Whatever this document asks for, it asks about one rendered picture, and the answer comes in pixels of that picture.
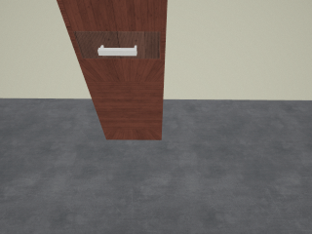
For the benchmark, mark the handle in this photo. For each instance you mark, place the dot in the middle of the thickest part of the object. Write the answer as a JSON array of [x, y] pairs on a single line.
[[131, 52]]

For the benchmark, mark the cabinet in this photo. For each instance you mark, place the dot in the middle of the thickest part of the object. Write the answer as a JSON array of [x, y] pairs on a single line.
[[127, 93]]

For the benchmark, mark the drawer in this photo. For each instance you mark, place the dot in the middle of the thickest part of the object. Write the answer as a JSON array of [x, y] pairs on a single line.
[[148, 43]]

